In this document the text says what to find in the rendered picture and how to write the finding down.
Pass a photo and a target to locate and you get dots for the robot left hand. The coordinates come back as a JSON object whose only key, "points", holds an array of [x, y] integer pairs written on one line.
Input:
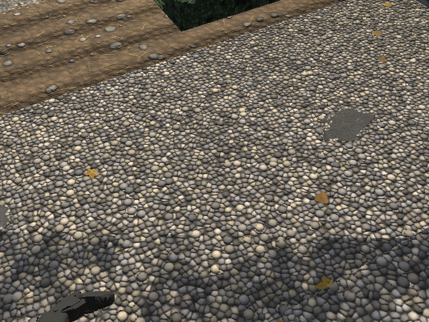
{"points": [[75, 305]]}

